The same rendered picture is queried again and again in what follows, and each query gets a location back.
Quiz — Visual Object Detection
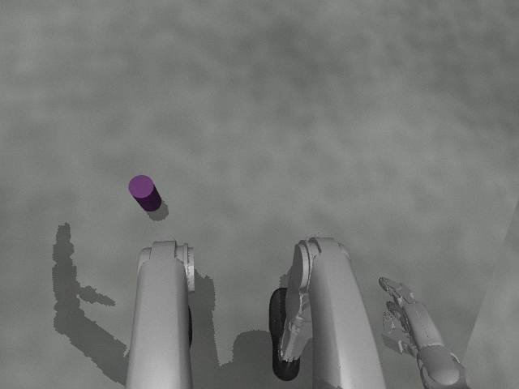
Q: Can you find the right robot hand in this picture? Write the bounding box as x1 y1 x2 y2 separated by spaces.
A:
379 277 446 358

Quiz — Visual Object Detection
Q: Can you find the can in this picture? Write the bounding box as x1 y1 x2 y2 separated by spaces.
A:
128 175 161 212

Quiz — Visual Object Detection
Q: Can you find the right robot foot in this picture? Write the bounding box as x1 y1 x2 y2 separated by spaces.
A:
269 288 300 381

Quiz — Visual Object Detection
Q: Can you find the right robot arm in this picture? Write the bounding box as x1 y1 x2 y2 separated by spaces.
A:
417 345 473 389

